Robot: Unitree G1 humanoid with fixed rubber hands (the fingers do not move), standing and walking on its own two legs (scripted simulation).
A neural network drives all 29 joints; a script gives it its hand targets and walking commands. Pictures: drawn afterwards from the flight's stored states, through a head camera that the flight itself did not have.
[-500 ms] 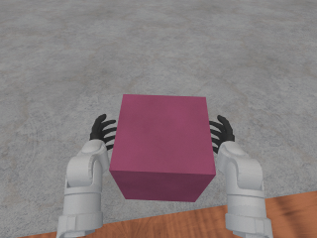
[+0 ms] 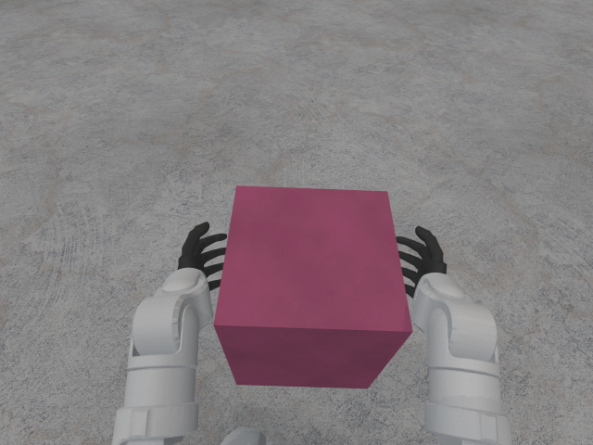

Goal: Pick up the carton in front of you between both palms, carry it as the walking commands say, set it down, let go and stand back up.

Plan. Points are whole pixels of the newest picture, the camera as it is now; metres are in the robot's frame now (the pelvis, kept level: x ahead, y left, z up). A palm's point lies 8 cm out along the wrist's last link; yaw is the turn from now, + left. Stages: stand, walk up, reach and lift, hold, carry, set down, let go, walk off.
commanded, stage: carry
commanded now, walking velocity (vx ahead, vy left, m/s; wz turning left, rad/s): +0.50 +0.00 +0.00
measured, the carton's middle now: (306, 294) +0.34 +0.03 +0.00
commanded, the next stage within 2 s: none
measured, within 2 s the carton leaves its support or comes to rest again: neither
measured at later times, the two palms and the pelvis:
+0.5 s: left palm (257, 164) +0.69 +0.16 -0.04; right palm (393, 181) +0.66 -0.14 -0.04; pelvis +0.36 +0.04 -0.09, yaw -1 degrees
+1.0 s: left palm (275, 78) +0.96 +0.16 +0.02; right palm (389, 84) +0.98 -0.14 +0.02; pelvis +0.68 +0.00 -0.06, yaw +2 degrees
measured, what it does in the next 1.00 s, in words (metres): goes down: left foot 0.11 m lower, then right foot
